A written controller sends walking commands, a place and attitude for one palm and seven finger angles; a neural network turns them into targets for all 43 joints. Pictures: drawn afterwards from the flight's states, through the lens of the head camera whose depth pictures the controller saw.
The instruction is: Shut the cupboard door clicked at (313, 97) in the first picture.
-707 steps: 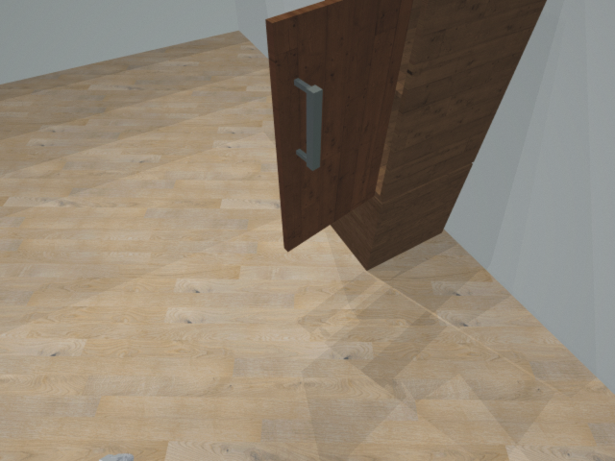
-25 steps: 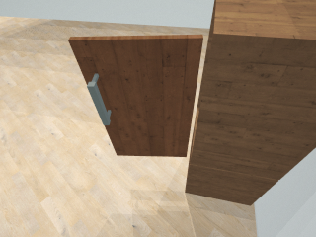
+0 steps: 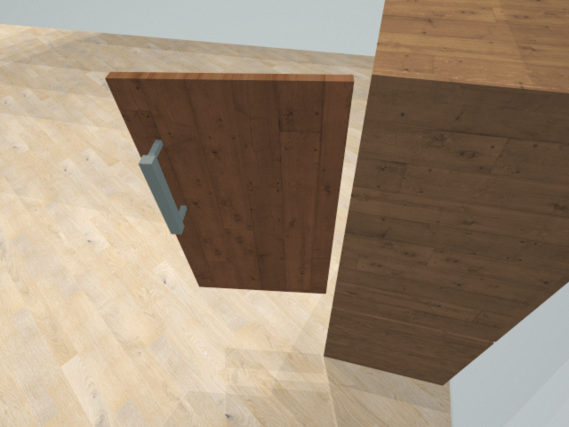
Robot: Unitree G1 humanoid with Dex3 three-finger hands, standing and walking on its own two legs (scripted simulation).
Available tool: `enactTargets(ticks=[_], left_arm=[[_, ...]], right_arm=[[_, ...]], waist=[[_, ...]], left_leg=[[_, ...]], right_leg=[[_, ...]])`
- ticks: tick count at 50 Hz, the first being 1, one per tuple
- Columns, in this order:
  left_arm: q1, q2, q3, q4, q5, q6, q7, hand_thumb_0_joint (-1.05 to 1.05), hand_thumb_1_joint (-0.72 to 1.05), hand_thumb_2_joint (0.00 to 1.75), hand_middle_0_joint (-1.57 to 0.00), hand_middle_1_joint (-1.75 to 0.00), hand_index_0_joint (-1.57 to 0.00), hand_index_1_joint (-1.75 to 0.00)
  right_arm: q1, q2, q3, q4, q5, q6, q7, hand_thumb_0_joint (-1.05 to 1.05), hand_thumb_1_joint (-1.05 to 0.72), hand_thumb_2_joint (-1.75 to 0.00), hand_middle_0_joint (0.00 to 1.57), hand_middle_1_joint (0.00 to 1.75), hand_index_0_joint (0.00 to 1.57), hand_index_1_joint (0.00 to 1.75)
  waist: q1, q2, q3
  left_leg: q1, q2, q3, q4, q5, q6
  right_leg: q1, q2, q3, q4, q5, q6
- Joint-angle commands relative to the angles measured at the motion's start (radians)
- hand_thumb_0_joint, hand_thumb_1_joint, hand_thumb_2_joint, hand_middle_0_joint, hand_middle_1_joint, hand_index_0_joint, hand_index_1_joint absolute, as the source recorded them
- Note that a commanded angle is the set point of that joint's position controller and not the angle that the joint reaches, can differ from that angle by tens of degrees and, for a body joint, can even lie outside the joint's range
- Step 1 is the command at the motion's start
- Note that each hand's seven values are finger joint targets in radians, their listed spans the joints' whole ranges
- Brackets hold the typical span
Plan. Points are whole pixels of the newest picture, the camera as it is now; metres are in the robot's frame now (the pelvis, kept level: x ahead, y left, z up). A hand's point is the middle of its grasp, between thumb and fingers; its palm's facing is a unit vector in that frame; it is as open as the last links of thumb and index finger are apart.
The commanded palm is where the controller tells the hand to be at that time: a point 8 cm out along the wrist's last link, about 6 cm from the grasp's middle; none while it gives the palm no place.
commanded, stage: come to a stop and stand still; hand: left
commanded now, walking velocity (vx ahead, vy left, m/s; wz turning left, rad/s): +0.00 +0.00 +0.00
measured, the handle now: (167, 190) +0.47 +0.24 +0.05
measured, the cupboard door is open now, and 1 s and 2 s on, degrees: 100 100 100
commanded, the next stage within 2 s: look again from close up in 0.24 s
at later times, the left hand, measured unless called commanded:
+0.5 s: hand out of the picture +0.00 +0.17 -0.17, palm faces +0.04 -0.98 -0.22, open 7.3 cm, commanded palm none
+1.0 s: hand out of the picture +0.08 +0.20 -0.12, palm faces +0.20 -0.96 -0.20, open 7.3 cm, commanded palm +0.10 +0.23 -0.07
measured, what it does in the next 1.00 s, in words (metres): stands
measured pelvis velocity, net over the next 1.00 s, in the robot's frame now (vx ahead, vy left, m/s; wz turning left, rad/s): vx -0.01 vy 0.00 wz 0.00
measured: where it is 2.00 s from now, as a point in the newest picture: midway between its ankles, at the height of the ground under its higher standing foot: outside the picture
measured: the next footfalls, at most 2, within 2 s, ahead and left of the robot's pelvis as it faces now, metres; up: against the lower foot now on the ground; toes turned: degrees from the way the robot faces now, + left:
none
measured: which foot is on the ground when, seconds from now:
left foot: down 0.00-1.00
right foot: down 0.00-1.00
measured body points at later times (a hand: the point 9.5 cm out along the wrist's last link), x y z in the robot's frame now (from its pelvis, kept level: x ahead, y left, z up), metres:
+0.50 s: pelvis +0.00 -0.01 +0.00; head +0.02 -0.02 +0.45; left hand +0.00 +0.22 -0.15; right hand +0.00 -0.22 -0.17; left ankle -0.04 +0.13 -0.74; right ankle -0.03 -0.07 -0.74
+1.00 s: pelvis -0.01 +0.00 -0.01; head +0.01 -0.01 +0.44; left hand +0.07 +0.25 -0.10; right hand +0.03 -0.23 -0.16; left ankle -0.04 +0.14 -0.74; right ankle -0.03 -0.07 -0.74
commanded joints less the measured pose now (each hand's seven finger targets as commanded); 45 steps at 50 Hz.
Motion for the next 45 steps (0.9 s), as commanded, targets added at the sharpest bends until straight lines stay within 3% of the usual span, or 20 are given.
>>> enactTargets(ticks=[1,8,11,13,23,27,34,41,44,45], left_arm=[[0.067,0.128,0.023,-0.031,-0.002,-0.017,0.008,0.00,0.90,0.90,-0.20,-0.30,-0.20,-0.30],[0.069,0.131,0.027,-0.035,-0.002,-0.016,0.009,0.00,0.90,0.90,-0.20,-0.30,-0.20,-0.30],[0.071,0.133,0.028,-0.037,-0.003,-0.016,0.009,0.00,0.90,0.90,-0.20,-0.30,-0.20,-0.30],[0.068,0.131,0.029,-0.038,-0.002,-0.015,0.009,0.00,0.90,0.90,-0.20,-0.30,-0.20,-0.30],[0.061,0.127,0.031,-0.042,-0.002,-0.013,0.006,0.00,0.90,0.90,-0.20,-0.30,-0.20,-0.30],[0.063,0.130,0.031,-0.041,-0.004,-0.016,0.005,0.00,0.90,0.90,-0.20,-0.30,-0.20,-0.30],[0.060,0.126,0.032,-0.041,-0.002,-0.015,0.004,0.00,0.90,0.90,-0.20,-0.30,-0.20,-0.30],[0.061,0.133,0.035,-0.043,-0.003,-0.018,0.004,0.00,0.90,0.90,-0.20,-0.30,-0.20,-0.30],[0.061,0.129,0.034,-0.042,-0.001,-0.017,0.004,0.00,0.90,0.90,-0.20,-0.30,-0.20,-0.30],[0.166,0.132,0.038,0.001,0.009,-0.037,0.048,0.00,0.90,0.90,-0.20,-0.30,-0.20,-0.30]], right_arm=[[0.077,-0.073,-0.014,-0.015,0.000,-0.010,-0.010,0.00,-0.90,-0.90,0.20,0.30,0.20,0.30],[0.077,-0.066,-0.015,-0.017,0.000,-0.006,-0.013,0.00,-0.90,-0.90,0.20,0.30,0.20,0.30],[0.076,-0.075,-0.016,-0.018,0.000,-0.007,-0.014,0.00,-0.90,-0.90,0.20,0.30,0.20,0.30],[0.080,-0.067,-0.016,-0.017,0.001,-0.005,-0.015,0.00,-0.90,-0.90,0.20,0.30,0.20,0.30],[0.084,-0.067,-0.015,-0.013,-0.001,-0.009,-0.016,0.00,-0.90,-0.90,0.20,0.30,0.20,0.30],[0.086,-0.080,-0.016,-0.013,-0.001,-0.012,-0.015,0.00,-0.90,-0.90,0.20,0.30,0.20,0.30],[0.090,-0.073,-0.015,-0.007,-0.001,-0.013,-0.015,0.00,-0.90,-0.90,0.20,0.30,0.20,0.30],[0.086,-0.083,-0.018,-0.008,-0.002,-0.016,-0.015,0.00,-0.90,-0.90,0.20,0.30,0.20,0.30],[0.084,-0.077,-0.018,-0.006,-0.001,-0.015,-0.015,0.00,-0.90,-0.90,0.20,0.30,0.20,0.30],[-0.039,-0.099,-0.029,-0.072,0.012,-0.018,-0.001,0.00,-0.90,-0.90,0.20,0.30,0.20,0.30]], waist=[[-0.005,-0.036,0.006],[-0.004,-0.054,0.016],[-0.004,-0.033,0.006],[-0.005,-0.052,0.015],[-0.001,-0.029,0.035],[0.000,-0.030,0.014],[0.001,-0.028,0.042],[0.001,-0.026,0.008],[0.003,-0.027,0.027],[0.044,-0.083,0.040]], left_leg=[[-0.014,0.069,-0.059,-0.030,0.176,0.038],[-0.020,0.070,-0.048,-0.027,0.162,0.032],[-0.009,0.071,-0.051,-0.027,0.178,0.032],[-0.015,0.072,-0.048,-0.031,0.160,0.031],[-0.020,0.077,-0.057,-0.050,0.155,0.033],[-0.009,0.078,-0.062,-0.047,0.174,0.035],[-0.025,0.078,-0.068,-0.057,0.165,0.037],[-0.008,0.079,-0.070,-0.052,0.183,0.038],[-0.015,0.079,-0.071,-0.054,0.185,0.039],[-0.153,0.073,0.006,0.232,0.064,0.010]], right_leg=[[0.020,-0.157,0.146,-0.081,0.391,0.018],[0.037,-0.155,0.145,-0.093,0.427,0.031],[0.040,-0.155,0.148,-0.090,0.438,0.029],[0.041,-0.151,0.146,-0.100,0.413,0.032],[0.029,-0.145,0.140,-0.111,0.332,0.021],[0.035,-0.148,0.142,-0.105,0.349,0.018],[0.022,-0.144,0.139,-0.109,0.305,0.014],[0.037,-0.150,0.137,-0.100,0.333,0.010],[0.029,-0.148,0.135,-0.101,0.332,0.012],[0.049,-0.241,0.217,-0.085,0.886,0.124]])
